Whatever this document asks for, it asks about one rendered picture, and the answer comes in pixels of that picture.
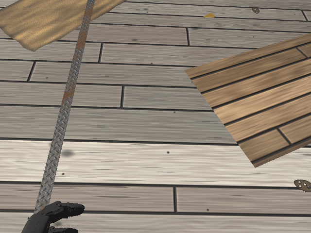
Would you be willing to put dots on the left robot hand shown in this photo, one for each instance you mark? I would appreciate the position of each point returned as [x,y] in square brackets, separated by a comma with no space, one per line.
[40,222]

